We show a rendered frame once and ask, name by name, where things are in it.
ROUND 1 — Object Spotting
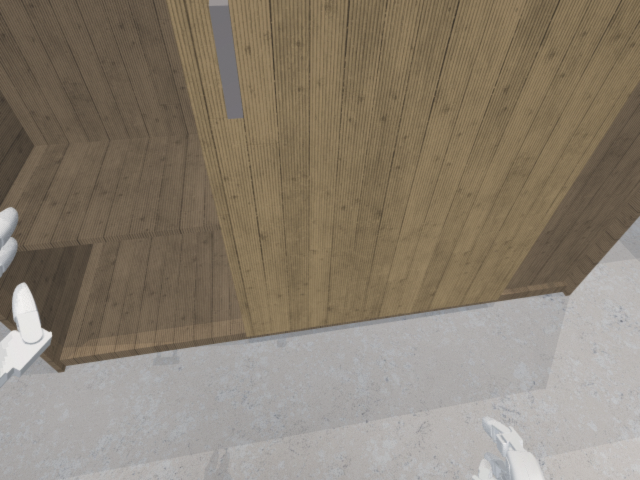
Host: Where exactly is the right robot hand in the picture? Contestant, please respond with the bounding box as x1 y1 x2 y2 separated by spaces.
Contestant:
472 416 545 480

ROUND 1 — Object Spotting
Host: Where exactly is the wardrobe door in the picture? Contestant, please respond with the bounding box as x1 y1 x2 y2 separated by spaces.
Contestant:
166 0 640 337
505 81 640 289

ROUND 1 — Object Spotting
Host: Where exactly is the left robot hand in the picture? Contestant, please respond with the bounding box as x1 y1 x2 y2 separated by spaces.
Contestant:
0 207 52 388

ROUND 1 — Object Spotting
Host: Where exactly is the handle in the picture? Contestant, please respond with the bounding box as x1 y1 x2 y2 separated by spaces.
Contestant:
209 0 243 119

